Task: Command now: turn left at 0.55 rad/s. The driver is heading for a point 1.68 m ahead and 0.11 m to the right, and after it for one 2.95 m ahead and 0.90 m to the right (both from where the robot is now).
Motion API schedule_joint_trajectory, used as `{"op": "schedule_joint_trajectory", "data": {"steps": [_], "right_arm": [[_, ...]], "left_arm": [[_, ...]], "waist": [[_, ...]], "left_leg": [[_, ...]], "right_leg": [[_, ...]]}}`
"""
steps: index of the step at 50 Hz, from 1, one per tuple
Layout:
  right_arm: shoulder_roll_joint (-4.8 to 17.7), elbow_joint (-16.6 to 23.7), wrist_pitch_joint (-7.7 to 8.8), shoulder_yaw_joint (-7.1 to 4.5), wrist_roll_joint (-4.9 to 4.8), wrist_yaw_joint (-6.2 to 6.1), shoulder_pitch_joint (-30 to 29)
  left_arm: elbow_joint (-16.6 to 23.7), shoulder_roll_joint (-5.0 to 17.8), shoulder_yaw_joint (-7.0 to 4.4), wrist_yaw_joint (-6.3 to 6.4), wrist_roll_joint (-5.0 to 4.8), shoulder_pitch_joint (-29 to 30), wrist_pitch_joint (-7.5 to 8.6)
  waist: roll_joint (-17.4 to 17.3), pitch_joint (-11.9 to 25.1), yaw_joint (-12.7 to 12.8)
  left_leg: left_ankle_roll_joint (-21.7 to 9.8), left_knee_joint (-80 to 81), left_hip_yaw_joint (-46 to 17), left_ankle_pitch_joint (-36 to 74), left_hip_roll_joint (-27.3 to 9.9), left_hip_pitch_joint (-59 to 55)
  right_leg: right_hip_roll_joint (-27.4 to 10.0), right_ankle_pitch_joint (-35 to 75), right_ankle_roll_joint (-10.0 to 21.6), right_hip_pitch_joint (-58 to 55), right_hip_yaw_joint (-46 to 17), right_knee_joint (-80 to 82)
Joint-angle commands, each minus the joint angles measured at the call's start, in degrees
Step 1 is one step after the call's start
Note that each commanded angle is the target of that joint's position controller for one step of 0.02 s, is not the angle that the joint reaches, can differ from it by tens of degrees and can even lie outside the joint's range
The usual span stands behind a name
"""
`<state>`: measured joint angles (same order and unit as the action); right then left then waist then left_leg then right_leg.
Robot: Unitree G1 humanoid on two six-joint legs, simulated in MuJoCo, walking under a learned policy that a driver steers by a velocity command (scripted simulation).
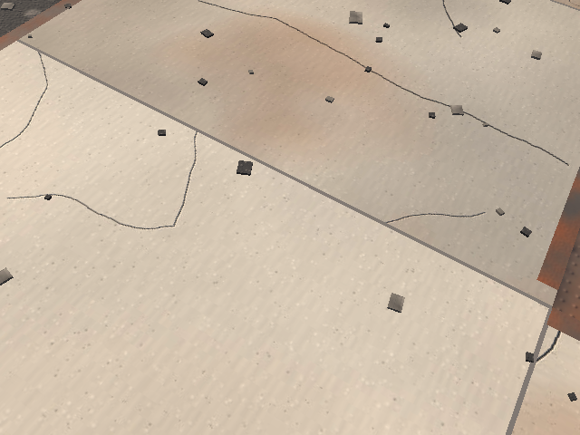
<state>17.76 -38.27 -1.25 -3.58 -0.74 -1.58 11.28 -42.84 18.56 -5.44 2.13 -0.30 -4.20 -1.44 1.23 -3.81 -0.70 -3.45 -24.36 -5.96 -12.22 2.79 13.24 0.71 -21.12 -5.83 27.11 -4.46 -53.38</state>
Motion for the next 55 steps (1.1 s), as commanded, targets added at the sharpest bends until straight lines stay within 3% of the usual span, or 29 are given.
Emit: {"op": "schedule_joint_trajectory", "data": {"steps": [1, 7, 10, 11, 12, 13, 14, 16, 19, 21, 23, 26, 27, 28, 30, 32, 33, 35, 38, 40, 41, 43, 44, 45, 46, 47, 49, 50, 55], "right_arm": [[10.93, 4.16, 0.08, -3.18, 0.07, -0.44, -0.56], [10.89, 5.67, -0.76, -3.27, -0.19, 0.22, -3.53], [9.36, 6.59, -1.24, -2.80, -1.14, -0.25, -5.56], [6.61, 6.61, -1.16, -2.04, -0.30, -0.19, -2.76], [6.08, 7.56, -0.78, -2.07, -0.42, -0.18, 0.07], [10.88, 6.86, -0.33, -3.42, 0.51, -0.30, 0.90], [12.85, 5.66, -0.44, -4.35, 0.03, -0.19, 0.92], [10.21, 4.07, -1.31, -4.02, 0.28, -0.46, 1.16], [4.33, 4.79, -1.13, -1.80, 0.41, -0.27, -0.92], [1.02, 4.90, -0.80, -0.22, 1.33, 0.01, -2.17], [2.74, 4.69, -0.46, -0.73, 0.75, 0.01, -3.47], [6.44, 2.87, -0.12, -1.92, 0.53, -0.48, 0.37], [9.08, 3.21, -0.17, -2.45, 1.01, -1.12, 2.26], [12.88, 2.59, -0.61, -3.49, 1.62, -1.34, 1.79], [8.44, 3.21, -0.54, -2.71, 2.03, -0.74, 0.04], [7.57, 3.73, 0.11, -2.49, 1.83, -1.09, -0.88], [7.48, 3.59, 0.67, -2.36, 1.76, -1.27, -0.47], [7.77, 3.21, 1.12, -2.61, 1.08, -1.27, -2.28], [8.61, 3.16, 0.51, -3.10, 0.72, -1.13, -4.70], [9.11, 2.75, 0.14, -3.34, 0.24, -1.02, -4.33], [9.32, 2.61, 0.08, -3.40, -0.28, -0.94, -4.74], [7.70, 1.25, 0.42, -3.03, -0.70, -0.48, -1.79], [3.53, 1.68, 0.79, -1.75, 1.28, 0.10, -1.23], [2.24, 6.80, 1.63, -0.92, 1.67, -0.05, -7.82], [5.68, 6.99, 2.72, -1.86, -0.32, 0.14, -10.19], [7.52, 6.58, 3.50, -2.45, -1.28, 0.63, -10.17], [8.50, 4.39, 4.55, -3.17, 0.45, 0.55, -8.54], [7.77, 4.00, 5.03, -3.12, 0.95, 0.83, -8.23], [4.34, 3.15, 6.44, -2.16, 0.89, 1.58, -9.52]], "left_arm": [[4.08, 3.71, -0.62, -0.10, -0.09, 2.31, 1.18], [4.25, 4.75, -0.95, -1.36, -0.54, 0.22, 2.89], [2.82, 5.62, -1.62, -1.95, -0.25, -4.98, 3.74], [3.26, 9.25, -2.34, -1.62, 0.68, -6.21, 3.57], [3.41, 12.87, -2.76, -1.56, 2.02, -4.55, 3.02], [4.29, 9.99, -2.04, -1.59, 2.43, -4.18, 3.32], [4.99, 6.80, -0.97, -1.35, 1.89, -1.69, 3.45], [5.09, 4.76, -0.15, -1.00, 0.34, 0.78, 3.16], [3.37, 2.95, 1.12, -0.92, 0.55, -1.50, 2.90], [2.91, 2.62, 1.55, -1.44, 0.42, -0.76, 2.69], [2.14, 6.40, 0.55, -1.81, -0.07, -3.80, 2.00], [1.71, 8.27, 0.23, -1.87, -1.56, -5.51, 2.09], [2.08, 7.17, 0.71, -2.08, -0.75, -5.64, 2.75], [3.01, 4.25, 1.31, -2.36, -0.53, -5.90, 3.44], [3.10, 5.23, 1.08, -2.20, -0.89, -3.59, 3.03], [3.49, 5.64, 0.33, -1.90, -1.01, -3.47, 1.77], [3.72, 5.65, -0.06, -1.94, -1.04, -3.89, 1.13], [3.86, 4.12, 0.04, -2.12, -1.28, -4.93, 0.05], [5.09, 2.86, 0.72, -3.01, -1.23, -4.23, -0.57], [6.09, 3.88, 0.41, -3.82, -1.43, -4.66, -0.85], [6.07, 4.20, 0.15, -4.12, -1.38, -6.04, -1.02], [4.47, 5.31, -0.81, -3.54, -1.15, -11.51, -1.26], [4.05, 10.43, -2.38, -2.70, -1.69, -15.80, -0.99], [5.58, 16.82, -3.18, -3.30, -0.27, -18.60, 0.84], [5.92, 13.26, -2.00, -3.76, 0.89, -17.85, 2.73], [5.74, 10.20, -0.97, -3.46, 0.59, -15.57, 3.74], [6.35, 8.31, -0.09, -2.37, -0.53, -11.85, 3.96], [6.68, 8.09, 0.24, -1.84, -0.23, -11.66, 3.85], [6.33, 8.10, 0.09, -0.73, -0.34, -15.17, 4.50]], "waist": [[-9.35, 6.80, -0.91], [-11.41, 7.59, -0.56], [-9.78, 8.80, 2.36], [-0.77, 10.81, 0.93], [13.38, 7.61, -2.08], [10.94, 7.73, -0.77], [7.16, 6.44, -1.37], [5.57, 4.63, -1.30], [6.48, 5.75, -0.21], [8.87, 6.84, 0.25], [10.29, 6.07, 2.17], [7.49, 6.06, 0.46], [3.45, 8.58, 0.29], [-7.86, 9.04, 2.27], [-11.49, 6.90, 0.20], [-14.34, 4.83, -0.72], [-13.22, 4.35, -0.75], [-9.84, 3.74, 0.53], [-10.72, 5.22, 0.17], [-11.23, 6.58, 0.04], [-10.63, 7.04, 0.93], [-6.02, 8.85, 2.45], [7.46, 8.21, 2.98], [16.96, 7.80, 5.44], [9.32, 6.55, 6.61], [8.24, 2.38, 4.86], [4.96, -0.16, 2.92], [5.63, 0.27, 2.49], [4.17, 1.60, 3.24]], "left_leg": [[-9.85, 4.17, -14.86, 16.77, -12.91, -7.68], [-8.96, 1.13, -21.87, 18.25, -11.87, -5.20], [-4.34, -3.70, -21.93, 12.55, -7.88, -1.58], [-1.01, -12.91, -16.34, -2.05, -3.32, 4.58], [2.56, -23.48, -5.50, -24.85, 6.48, 17.13], [5.18, -37.02, -4.79, -26.81, 2.17, 18.30], [5.93, -41.84, -4.96, -22.54, 0.88, 17.89], [7.64, -44.65, -4.31, -16.19, 0.76, 18.89], [8.69, -34.86, -2.82, -13.60, 0.18, 13.82], [9.13, -20.22, 1.56, -14.32, -2.81, 6.72], [9.37, -10.59, 4.21, -12.79, -1.36, 2.92], [5.93, 6.02, 3.03, 4.73, -1.76, -7.88], [3.92, 3.29, -0.53, 13.97, -7.27, -14.16], [-0.62, 0.16, -3.73, 17.58, -12.06, -14.09], [-6.31, 3.66, -8.32, 13.40, -16.97, -9.65], [-8.99, 4.33, -10.61, 20.18, -20.76, -9.06], [-10.56, 4.05, -10.92, 26.15, -22.99, -9.20], [-9.67, 3.36, -6.49, 29.19, -21.77, -8.86], [-8.00, 2.41, -0.22, 29.00, -19.19, -7.06], [-7.20, 0.55, 1.29, 27.46, -19.32, -7.50], [-6.19, -1.34, 2.38, 25.37, -19.15, -6.80], [-1.78, -8.43, 6.68, 2.69, -16.18, 1.32], [3.10, -24.61, 12.91, -15.87, -10.57, 14.66], [5.36, -37.93, 7.59, -29.11, -0.89, 30.82], [4.27, -43.24, 0.47, -26.20, -3.73, 33.80], [2.75, -42.27, -0.17, -20.09, -5.58, 34.68], [2.93, -37.04, 0.30, -9.87, -7.41, 32.59], [3.54, -34.97, 0.64, -5.56, -7.28, 29.59], [6.66, -21.08, 2.32, 6.57, -4.41, 25.62]], "right_leg": [[0.58, 0.77, -0.46, 1.79, -0.49, 6.30], [2.19, 0.25, 1.24, -5.77, -0.78, 17.47], [0.11, 14.31, 3.77, -16.79, -0.61, 33.76], [-10.49, 19.88, 7.65, -23.76, -9.96, 35.39], [-20.66, 31.45, 17.19, -24.62, -23.37, 36.14], [-25.23, 30.48, 23.03, -20.77, -26.63, 36.49], [-21.70, 27.42, 21.80, -18.76, -20.96, 35.96], [-15.36, 22.75, 17.84, -18.57, -12.81, 35.25], [-11.70, 27.54, 17.97, -19.06, -7.78, 34.72], [-9.96, 27.77, 17.03, -18.96, -6.10, 34.10], [-10.25, 28.36, 17.58, -18.94, -8.83, 32.91], [-9.78, 28.15, 14.54, -14.99, -12.14, 31.15], [-8.48, 23.32, 11.55, -10.82, -11.15, 28.96], [-2.49, 13.00, 8.05, -6.26, -3.90, 24.99], [0.37, 1.59, 4.76, -4.18, 1.73, 16.46], [-0.06, -9.64, 4.11, 0.65, 2.73, 4.59], [-1.20, -14.06, 3.62, 3.14, 1.75, -2.21], [-2.61, -12.32, 2.76, 3.99, 2.00, -3.24], [-2.82, -5.75, 2.20, -2.06, 5.51, 4.32], [-2.05, -2.22, 2.98, -5.63, 7.28, 10.63], [-1.29, 1.63, 3.88, -8.46, 8.56, 15.51], [1.93, 8.03, 7.25, -20.63, 9.00, 24.73], [-7.37, 8.81, 11.97, -29.29, -6.35, 30.26], [-21.61, -2.94, 25.44, -29.49, -36.74, 39.32], [-23.07, -14.46, 27.45, -28.34, -39.32, 43.16], [-20.87, -20.47, 24.53, -25.76, -35.00, 43.83], [-15.90, -15.59, 19.94, -23.40, -26.75, 43.25], [-13.58, -11.82, 18.91, -22.08, -23.49, 43.77], [-9.95, 3.37, 18.31, -22.59, -15.78, 43.53]]}}
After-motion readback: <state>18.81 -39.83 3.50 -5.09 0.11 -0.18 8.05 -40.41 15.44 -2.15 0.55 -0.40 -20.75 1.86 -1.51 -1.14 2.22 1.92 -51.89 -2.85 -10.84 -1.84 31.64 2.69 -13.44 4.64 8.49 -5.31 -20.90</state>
